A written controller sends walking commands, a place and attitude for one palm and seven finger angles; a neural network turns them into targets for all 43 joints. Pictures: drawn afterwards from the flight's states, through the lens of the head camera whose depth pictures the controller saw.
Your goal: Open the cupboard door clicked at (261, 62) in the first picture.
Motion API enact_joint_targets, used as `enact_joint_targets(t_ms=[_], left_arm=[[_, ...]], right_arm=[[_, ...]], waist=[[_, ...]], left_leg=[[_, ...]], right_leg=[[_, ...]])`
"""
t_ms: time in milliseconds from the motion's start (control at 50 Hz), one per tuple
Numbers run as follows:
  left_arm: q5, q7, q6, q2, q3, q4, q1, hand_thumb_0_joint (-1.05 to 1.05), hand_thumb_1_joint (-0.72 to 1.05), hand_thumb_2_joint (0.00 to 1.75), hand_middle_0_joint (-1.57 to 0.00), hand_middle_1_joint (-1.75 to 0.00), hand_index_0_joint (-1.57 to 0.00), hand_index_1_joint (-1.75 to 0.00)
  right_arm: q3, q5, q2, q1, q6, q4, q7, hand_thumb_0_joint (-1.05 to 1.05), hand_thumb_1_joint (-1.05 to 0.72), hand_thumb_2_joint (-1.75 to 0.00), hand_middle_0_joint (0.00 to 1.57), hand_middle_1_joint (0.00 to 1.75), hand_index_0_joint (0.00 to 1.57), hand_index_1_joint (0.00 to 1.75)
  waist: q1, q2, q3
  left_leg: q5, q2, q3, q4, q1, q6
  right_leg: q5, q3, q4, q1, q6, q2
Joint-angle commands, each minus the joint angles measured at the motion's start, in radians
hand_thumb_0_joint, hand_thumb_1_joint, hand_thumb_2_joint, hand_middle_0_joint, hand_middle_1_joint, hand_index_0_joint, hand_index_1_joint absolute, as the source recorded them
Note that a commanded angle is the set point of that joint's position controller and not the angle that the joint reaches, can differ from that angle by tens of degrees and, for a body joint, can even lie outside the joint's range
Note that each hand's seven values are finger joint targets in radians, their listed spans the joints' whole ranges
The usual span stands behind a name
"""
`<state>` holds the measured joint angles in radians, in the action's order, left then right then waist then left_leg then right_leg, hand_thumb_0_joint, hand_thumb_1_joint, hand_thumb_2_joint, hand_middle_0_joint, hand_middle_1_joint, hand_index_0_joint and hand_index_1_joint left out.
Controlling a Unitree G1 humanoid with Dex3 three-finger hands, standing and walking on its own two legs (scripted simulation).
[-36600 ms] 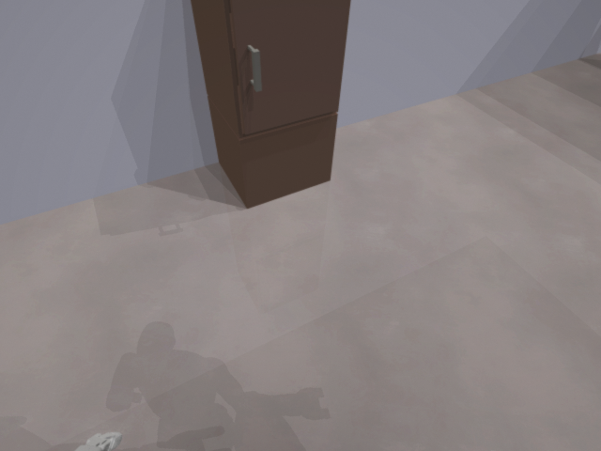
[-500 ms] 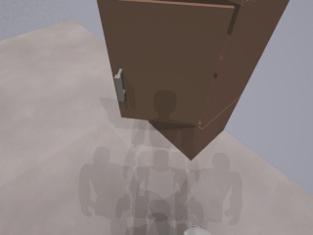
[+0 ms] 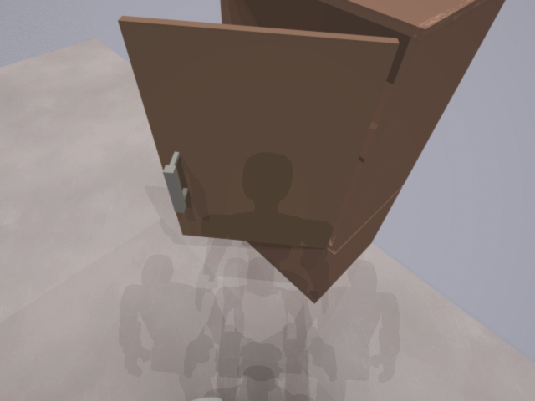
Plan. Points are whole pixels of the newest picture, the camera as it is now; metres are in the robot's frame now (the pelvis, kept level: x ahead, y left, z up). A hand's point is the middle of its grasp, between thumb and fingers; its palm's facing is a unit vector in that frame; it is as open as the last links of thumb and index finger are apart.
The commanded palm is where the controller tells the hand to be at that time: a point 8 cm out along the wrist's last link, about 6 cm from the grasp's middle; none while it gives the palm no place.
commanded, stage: come to a stop and stand still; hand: left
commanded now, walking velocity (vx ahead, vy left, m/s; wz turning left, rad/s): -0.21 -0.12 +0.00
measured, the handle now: (178, 183) +0.54 +0.24 -0.07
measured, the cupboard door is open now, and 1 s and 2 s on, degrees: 40 40 40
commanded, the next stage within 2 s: look again from close up in 0.90 s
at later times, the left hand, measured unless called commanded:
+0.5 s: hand out of the picture -0.02 +0.14 -0.16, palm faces +0.06 -0.97 -0.21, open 7.4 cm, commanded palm none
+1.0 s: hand out of the picture -0.02 +0.15 -0.17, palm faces +0.01 -0.98 -0.20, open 7.3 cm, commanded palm none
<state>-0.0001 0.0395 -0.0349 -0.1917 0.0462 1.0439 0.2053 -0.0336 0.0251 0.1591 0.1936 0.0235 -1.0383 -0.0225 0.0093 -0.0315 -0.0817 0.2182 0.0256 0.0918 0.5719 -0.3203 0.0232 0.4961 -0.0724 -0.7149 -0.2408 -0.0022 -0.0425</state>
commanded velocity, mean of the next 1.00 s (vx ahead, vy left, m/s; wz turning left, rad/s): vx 0.03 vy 0.03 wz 0.00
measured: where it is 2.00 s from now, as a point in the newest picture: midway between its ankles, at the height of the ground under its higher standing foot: outside the picture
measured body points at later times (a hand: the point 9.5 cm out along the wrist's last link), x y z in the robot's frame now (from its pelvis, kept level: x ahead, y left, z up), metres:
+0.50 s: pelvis -0.05 -0.04 +0.00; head -0.06 -0.04 +0.45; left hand -0.03 +0.19 -0.15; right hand +0.03 -0.27 -0.15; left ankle -0.04 +0.05 -0.71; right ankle -0.05 -0.14 -0.73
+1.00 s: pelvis -0.05 -0.03 +0.01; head -0.04 -0.02 +0.46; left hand -0.02 +0.20 -0.15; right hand -0.07 -0.24 -0.15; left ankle -0.05 +0.05 -0.73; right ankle -0.05 -0.13 -0.73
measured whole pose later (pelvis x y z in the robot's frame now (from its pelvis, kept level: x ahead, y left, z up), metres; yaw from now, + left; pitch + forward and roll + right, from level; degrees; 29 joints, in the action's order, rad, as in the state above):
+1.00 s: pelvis -0.05 -0.03 +0.01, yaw +0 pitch -1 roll +0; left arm -0.01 0.03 -0.01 -0.17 0.00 1.04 0.28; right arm 0.02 0.02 0.12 0.35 0.00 -1.08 -0.01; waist -0.02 -0.02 -0.02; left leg 0.28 -0.02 0.12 0.50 -0.21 0.05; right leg 0.28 -0.05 -0.53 -0.24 0.02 0.00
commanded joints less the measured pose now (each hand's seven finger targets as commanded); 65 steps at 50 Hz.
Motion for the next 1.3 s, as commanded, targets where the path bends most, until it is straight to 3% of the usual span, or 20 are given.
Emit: enact_joint_targets(t_ms=[0, 60, 160, 180, 200, 220, 260, 340, 380, 440, 500, 520, 540, 580, 640, 760, 800, 860, 1000, 1280], left_arm=[[-0.004, 0.003, -0.011, -0.083, 0.022, -0.071, 0.021, 0.0, 0.9, 0.9, -0.2, -0.3, -0.2, -0.3], [0.0, -0.002, -0.016, -0.076, 0.026, -0.076, 0.047, 0.0, 0.9, 0.9, -0.2, -0.3, -0.2, -0.3], [-0.011, -0.014, -0.012, -0.063, 0.024, -0.08, 0.12, 0.0, 0.9, 0.9, -0.2, -0.3, -0.2, -0.3], [-0.02, -0.014, -0.003, -0.079, 0.023, -0.072, 0.162, 0.0, 0.9, 0.9, -0.2, -0.3, -0.2, -0.3], [-0.023, 0.016, 0.028, -0.06, -0.006, -0.073, 0.221, 0.0, 0.9, 0.9, -0.2, -0.3, -0.2, -0.3], [-0.041, 0.023, 0.044, -0.156, 0.005, -0.143, 0.122, 0.0, 0.9, 0.9, -0.2, -0.3, -0.2, -0.3], [-0.035, 0.02, 0.083, -0.188, -0.008, -0.159, 0.106, 0.0, 0.9, 0.9, -0.2, -0.3, -0.2, -0.3], [-0.029, 0.021, 0.088, -0.136, -0.005, -0.168, 0.087, 0.0, 0.9, 0.9, -0.2, -0.3, -0.2, -0.3], [-0.036, 0.017, 0.077, -0.165, 0.002, -0.18, 0.071, 0.0, 0.9, 0.9, -0.2, -0.3, -0.2, -0.3], [-0.034, 0.006, 0.057, -0.206, 0.017, -0.174, 0.076, 0.0, 0.9, 0.9, -0.2, -0.3, -0.2, -0.3], [-0.03, 0.003, 0.042, -0.19, 0.018, -0.171, 0.063, 0.0, 0.9, 0.9, -0.2, -0.3, -0.2, -0.3], [-0.028, 0.001, 0.038, -0.155, 0.008, -0.17, 0.064, 0.0, 0.9, 0.9, -0.2, -0.3, -0.2, -0.3], [-0.024, -0.004, 0.038, -0.098, -0.002, -0.176, 0.079, 0.0, 0.9, 0.9, -0.2, -0.3, -0.2, -0.3], [-0.033, 0.001, 0.043, -0.08, -0.016, -0.179, 0.054, 0.0, 0.9, 0.9, -0.2, -0.3, -0.2, -0.3], [-0.026, -0.017, 0.04, -0.064, -0.013, -0.147, 0.063, 0.0, 0.9, 0.9, -0.2, -0.3, -0.2, -0.3], [-0.021, -0.012, 0.048, -0.057, -0.025, -0.088, 0.129, 0.0, 0.9, 0.9, -0.2, -0.3, -0.2, -0.3], [-0.016, -0.006, 0.058, -0.108, -0.024, -0.071, 0.141, 0.0, 0.9, 0.9, -0.2, -0.3, -0.2, -0.3], [-0.011, -0.005, 0.056, -0.114, -0.027, -0.074, 0.076, 0.0, 0.9, 0.9, -0.2, -0.3, -0.2, -0.3], [-0.016, -0.002, 0.055, -0.065, -0.037, -0.039, 0.115, 0.0, 0.9, 0.9, -0.2, -0.3, -0.2, -0.3], [-0.017, 0.004, 0.061, -0.059, -0.041, 0.02, 0.133, 0.0, 0.9, 0.9, -0.2, -0.3, -0.2, -0.3]], right_arm=[[-0.035, 0.007, 0.197, 0.088, -0.002, 0.048, -0.034, 0.0, -0.9, -0.9, 0.2, 0.3, 0.2, 0.3], [-0.047, 0.007, 0.224, 0.038, 0.003, 0.078, -0.036, 0.0, -0.9, -0.9, 0.2, 0.3, 0.2, 0.3], [-0.056, 0.004, 0.227, -0.026, 0.013, 0.102, -0.022, 0.0, -0.9, -0.9, 0.2, 0.3, 0.2, 0.3], [-0.053, -0.004, 0.206, -0.035, 0.017, 0.107, -0.017, 0.0, -0.9, -0.9, 0.2, 0.3, 0.2, 0.3], [-0.058, -0.029, 0.201, -0.099, -0.018, 0.149, -0.013, 0.0, -0.9, -0.9, 0.2, 0.3, 0.2, 0.3], [-0.037, -0.019, 0.101, -0.048, -0.014, 0.203, 0.019, 0.0, -0.9, -0.9, 0.2, 0.3, 0.2, 0.3], [-0.029, -0.009, 0.076, -0.023, -0.008, 0.202, 0.038, 0.0, -0.9, -0.9, 0.2, 0.3, 0.2, 0.3], [-0.02, -0.014, 0.1, -0.044, 0.01, 0.221, 0.034, 0.0, -0.9, -0.9, 0.2, 0.3, 0.2, 0.3], [-0.021, -0.012, 0.103, -0.051, 0.015, 0.22, 0.04, 0.0, -0.9, -0.9, 0.2, 0.3, 0.2, 0.3], [-0.02, -0.002, 0.109, 0.009, 0.008, 0.194, 0.045, 0.0, -0.9, -0.9, 0.2, 0.3, 0.2, 0.3], [-0.008, 0.002, 0.098, 0.153, -0.012, 0.137, 0.038, 0.0, -0.9, -0.9, 0.2, 0.3, 0.2, 0.3], [-0.007, 0.004, 0.115, 0.21, -0.021, 0.116, 0.032, 0.0, -0.9, -0.9, 0.2, 0.3, 0.2, 0.3], [-0.013, 0.012, 0.16, 0.244, -0.027, 0.108, 0.025, 0.0, -0.9, -0.9, 0.2, 0.3, 0.2, 0.3], [-0.005, 0.009, 0.149, 0.242, -0.032, 0.105, 0.012, 0.0, -0.9, -0.9, 0.2, 0.3, 0.2, 0.3], [0.009, 0.004, 0.133, 0.113, -0.042, 0.126, 0.007, 0.0, -0.9, -0.9, 0.2, 0.3, 0.2, 0.3], [0.022, -0.01, 0.105, 0.135, -0.048, 0.069, -0.001, 0.0, -0.9, -0.9, 0.2, 0.3, 0.2, 0.3], [0.031, -0.012, 0.073, 0.145, -0.045, 0.059, 0.004, 0.0, -0.9, -0.9, 0.2, 0.3, 0.2, 0.3], [0.032, -0.004, 0.056, 0.201, -0.032, 0.016, 0.007, 0.0, -0.9, -0.9, 0.2, 0.3, 0.2, 0.3], [0.034, -0.011, 0.071, 0.193, -0.057, -0.021, -0.003, 0.0, -0.9, -0.9, 0.2, 0.3, 0.2, 0.3], [0.034, -0.016, 0.066, 0.158, -0.058, -0.059, -0.016, 0.0, -0.9, -0.9, 0.2, 0.3, 0.2, 0.3]], waist=[[-0.027, 0.259, 0.09], [-0.016, 0.15, 0.184], [0.011, 0.176, 0.169], [0.027, 0.099, 0.131], [0.085, -0.121, 0.159], [0.011, -0.274, 0.096], [-0.029, 0.076, 0.17], [-0.021, -0.176, 0.08], [-0.014, -0.06, -0.01], [-0.005, -0.067, -0.061], [-0.043, -0.024, -0.022], [-0.058, 0.067, -0.002], [-0.059, 0.243, 0.012], [-0.05, 0.305, 0.013], [0.009, 0.092, 0.011], [0.028, 0.023, 0.036], [0.012, -0.054, 0.01], [-0.03, -0.113, 0.008], [-0.005, 0.085, 0.021], [-0.011, 0.03, 0.04]], left_leg=[[-0.813, 0.334, -0.298, -0.183, 0.128, 0.211], [-0.678, 0.321, -0.266, -0.157, 0.188, 0.204], [-0.203, 0.259, -0.223, -0.175, 0.042, 0.126], [-0.062, 0.198, -0.183, -0.121, -0.025, 0.085], [-0.098, 0.123, -0.04, 0.052, 0.088, -0.007], [0.214, -0.018, -0.023, 0.257, -0.166, -0.029], [0.203, -0.014, -0.08, 0.38, -0.156, -0.024], [0.167, 0.025, -0.105, 0.411, -0.199, -0.025], [0.195, 0.023, -0.071, 0.292, -0.12, -0.031], [0.2, -0.008, -0.041, 0.191, -0.018, -0.016], [0.167, -0.028, -0.016, -0.056, 0.186, 0.005], [0.2, 0.023, -0.082, -0.146, 0.23, 0.03], [0.23, 0.171, -0.29, -0.25, 0.228, 0.102], [0.16, 0.273, -0.449, -0.355, 0.172, 0.211], [0.088, 0.229, -0.321, -0.33, 0.009, 0.194], [0.155, 0.13, -0.181, -0.225, -0.081, 0.098], [0.175, 0.033, -0.089, -0.135, -0.087, 0.026], [0.133, 0.024, -0.07, -0.119, 0.06, 0.01], [0.006, 0.104, -0.15, -0.244, 0.06, 0.047], [-0.224, 0.096, -0.103, -0.189, 0.169, 0.034]], right_leg=[[0.158, 0.085, -0.331, -0.141, -0.003, 0.019], [0.097, 0.095, -0.327, -0.151, -0.012, 0.031], [-0.087, 0.027, 0.054, 0.046, -0.001, 0.03], [-0.194, 0.035, 0.219, 0.104, 0.004, 0.03], [-0.418, 0.143, 0.443, 0.007, -0.01, -0.042], [-0.62, 0.376, 0.376, 0.036, 0.042, -0.211], [-0.897, 0.276, 0.279, 0.115, 0.143, -0.211], [-0.71, 0.257, 0.328, 0.078, 0.175, -0.221], [-0.354, 0.281, 0.403, -0.062, 0.192, -0.244], [0.091, 0.326, 0.486, -0.178, 0.182, -0.217], [0.134, 0.231, 0.365, -0.25, 0.121, -0.134], [0.112, 0.165, 0.246, -0.272, 0.088, -0.07], [0.079, 0.041, 0.05, -0.31, 0.042, 0.037], [0.11, 0.022, -0.158, -0.329, 0.037, 0.041], [-0.016, 0.062, -0.189, -0.175, 0.039, 0.003], [-0.18, 0.096, 0.259, 0.115, 0.039, -0.016], [-0.144, 0.28, 0.37, 0.075, 0.115, -0.158], [-0.001, 0.252, 0.405, -0.082, 0.113, -0.131], [-0.279, 0.115, 0.28, 0.023, 0.056, -0.039], [-0.491, 0.121, 0.282, 0.054, 0.052, -0.065]])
